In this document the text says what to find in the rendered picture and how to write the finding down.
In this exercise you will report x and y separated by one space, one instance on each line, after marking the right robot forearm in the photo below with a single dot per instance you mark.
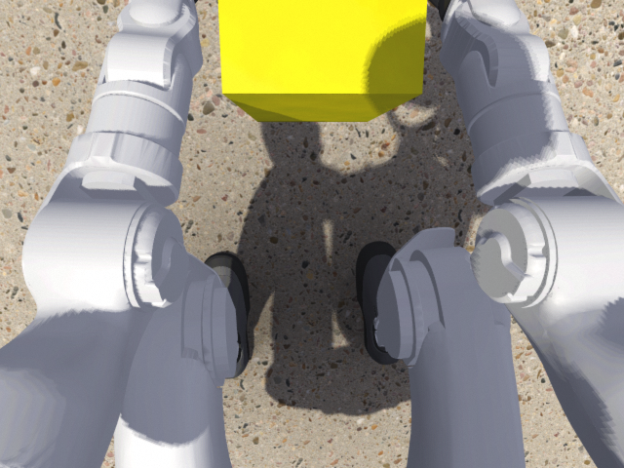
511 107

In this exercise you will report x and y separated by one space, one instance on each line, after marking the robot right shin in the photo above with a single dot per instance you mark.
432 238

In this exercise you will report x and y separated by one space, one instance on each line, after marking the carton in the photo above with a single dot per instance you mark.
321 60

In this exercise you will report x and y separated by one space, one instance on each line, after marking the right robot upper arm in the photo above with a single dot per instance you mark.
557 263

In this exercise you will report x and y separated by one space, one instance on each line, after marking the left robot upper arm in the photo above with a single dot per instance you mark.
97 270

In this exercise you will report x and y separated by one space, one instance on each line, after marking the robot right hand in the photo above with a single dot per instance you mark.
442 6

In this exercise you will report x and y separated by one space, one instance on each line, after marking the left robot forearm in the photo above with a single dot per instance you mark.
131 146

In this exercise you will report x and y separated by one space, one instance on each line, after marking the right robot foot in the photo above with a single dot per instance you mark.
370 267

